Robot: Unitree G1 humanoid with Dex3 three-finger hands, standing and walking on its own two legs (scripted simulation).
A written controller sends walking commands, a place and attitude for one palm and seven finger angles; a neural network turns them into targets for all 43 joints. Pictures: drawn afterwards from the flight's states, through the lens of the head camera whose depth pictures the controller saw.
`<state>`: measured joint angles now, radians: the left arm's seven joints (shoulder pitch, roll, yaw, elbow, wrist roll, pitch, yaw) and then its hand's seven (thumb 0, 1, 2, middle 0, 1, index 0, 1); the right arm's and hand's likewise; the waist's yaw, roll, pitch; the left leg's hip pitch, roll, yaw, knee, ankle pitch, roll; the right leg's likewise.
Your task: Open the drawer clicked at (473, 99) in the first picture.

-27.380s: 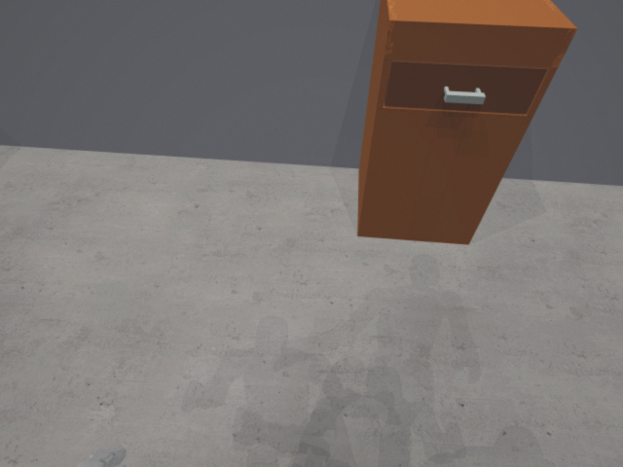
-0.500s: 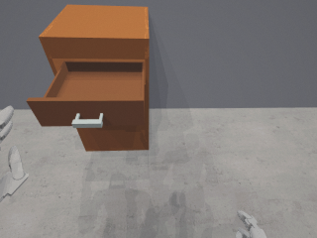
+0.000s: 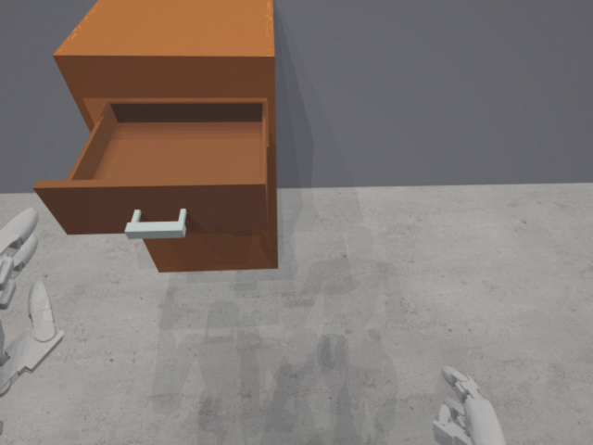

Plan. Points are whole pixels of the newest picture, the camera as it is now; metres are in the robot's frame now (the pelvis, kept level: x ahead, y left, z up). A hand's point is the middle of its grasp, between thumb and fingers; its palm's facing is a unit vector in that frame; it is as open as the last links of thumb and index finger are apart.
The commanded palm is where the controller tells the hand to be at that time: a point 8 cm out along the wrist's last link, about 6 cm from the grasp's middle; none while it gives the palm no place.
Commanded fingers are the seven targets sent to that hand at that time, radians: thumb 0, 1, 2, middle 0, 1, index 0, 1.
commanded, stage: stop stepping back and stand still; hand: left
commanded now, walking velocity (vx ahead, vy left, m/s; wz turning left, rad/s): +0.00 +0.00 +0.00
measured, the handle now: (158, 222) +0.52 +0.29 -0.08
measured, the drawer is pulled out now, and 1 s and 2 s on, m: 0.30 0.30 0.30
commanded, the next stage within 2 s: let the arm hang, fingers relaxed in 0.12 s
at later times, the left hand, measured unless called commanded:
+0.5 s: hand out of the picture +0.06 +0.19 -0.16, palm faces -0.06 -0.97 -0.22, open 7.4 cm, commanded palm none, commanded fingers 0.00 0.90 0.90 -0.20 -0.30 -0.20 -0.30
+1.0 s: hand out of the picture -0.03 +0.20 -0.17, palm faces +0.01 -0.97 -0.25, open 7.3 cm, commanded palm none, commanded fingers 0.00 0.90 0.90 -0.20 -0.30 -0.20 -0.30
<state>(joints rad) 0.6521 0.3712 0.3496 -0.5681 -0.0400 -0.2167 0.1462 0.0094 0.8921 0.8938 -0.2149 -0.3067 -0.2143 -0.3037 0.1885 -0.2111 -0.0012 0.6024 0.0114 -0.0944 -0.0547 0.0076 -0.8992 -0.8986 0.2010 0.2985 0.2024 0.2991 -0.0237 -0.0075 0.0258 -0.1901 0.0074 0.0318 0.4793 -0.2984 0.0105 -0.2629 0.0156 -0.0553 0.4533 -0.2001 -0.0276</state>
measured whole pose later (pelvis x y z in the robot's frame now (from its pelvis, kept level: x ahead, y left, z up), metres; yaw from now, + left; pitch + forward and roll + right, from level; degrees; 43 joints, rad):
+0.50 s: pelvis -0.02 +0.01 +0.00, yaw +0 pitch -2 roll +1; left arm 0.25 0.21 -0.01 0.83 0.03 0.07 0.00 0.01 0.91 0.89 -0.20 -0.30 -0.20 -0.30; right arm 0.19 -0.25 0.00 0.88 -0.02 0.01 0.00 0.00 -0.90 -0.90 0.20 0.30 0.20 0.30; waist -0.02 -0.01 0.06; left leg -0.19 -0.02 0.05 0.50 -0.29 0.02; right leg -0.28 -0.01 -0.04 0.51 -0.21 -0.02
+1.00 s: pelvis -0.03 +0.00 +0.00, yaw +0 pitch -2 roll +0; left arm 0.27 0.18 0.01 1.14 0.01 0.01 0.03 0.00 0.91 0.89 -0.20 -0.30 -0.20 -0.30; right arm 0.35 -0.12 0.00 1.12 -0.01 0.02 -0.03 0.00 -0.90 -0.90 0.20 0.30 0.20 0.30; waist 0.00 0.03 0.06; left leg -0.14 -0.01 0.05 0.40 -0.23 0.02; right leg -0.22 0.00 -0.04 0.40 -0.14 -0.02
